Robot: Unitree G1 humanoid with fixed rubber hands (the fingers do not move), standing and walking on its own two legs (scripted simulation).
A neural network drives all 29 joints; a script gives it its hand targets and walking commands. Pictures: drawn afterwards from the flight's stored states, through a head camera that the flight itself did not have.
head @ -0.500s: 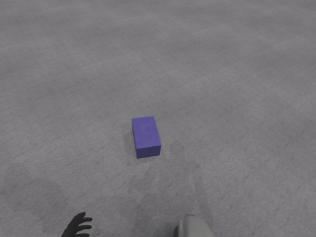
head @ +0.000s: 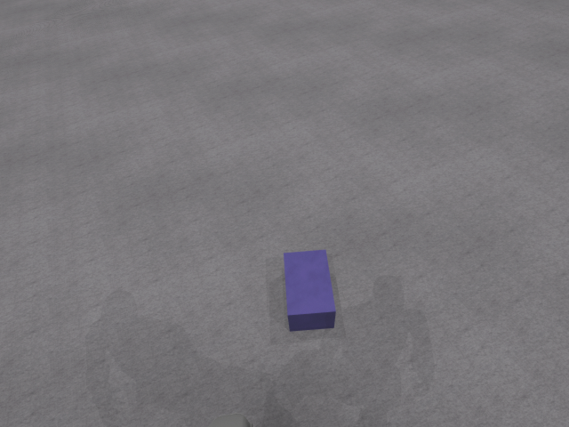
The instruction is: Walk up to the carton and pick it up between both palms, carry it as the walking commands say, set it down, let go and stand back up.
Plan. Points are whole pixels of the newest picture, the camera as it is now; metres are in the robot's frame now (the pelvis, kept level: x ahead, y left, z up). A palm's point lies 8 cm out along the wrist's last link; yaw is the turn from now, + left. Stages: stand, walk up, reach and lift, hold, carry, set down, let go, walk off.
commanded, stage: walk up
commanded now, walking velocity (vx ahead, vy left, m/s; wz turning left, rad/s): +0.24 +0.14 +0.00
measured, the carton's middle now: (308, 289) +0.69 +0.03 -0.71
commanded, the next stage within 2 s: none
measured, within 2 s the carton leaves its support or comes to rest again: neither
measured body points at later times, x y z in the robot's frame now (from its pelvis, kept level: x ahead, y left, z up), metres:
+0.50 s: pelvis +0.05 +0.04 -0.01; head +0.06 +0.03 +0.44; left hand +0.08 +0.28 -0.16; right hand +0.10 -0.19 -0.17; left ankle +0.06 +0.16 -0.75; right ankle +0.05 -0.07 -0.75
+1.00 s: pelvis +0.07 +0.00 -0.01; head +0.07 +0.01 +0.44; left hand +0.09 +0.25 -0.16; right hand +0.03 -0.24 -0.16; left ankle +0.06 +0.16 -0.75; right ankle +0.04 -0.10 -0.71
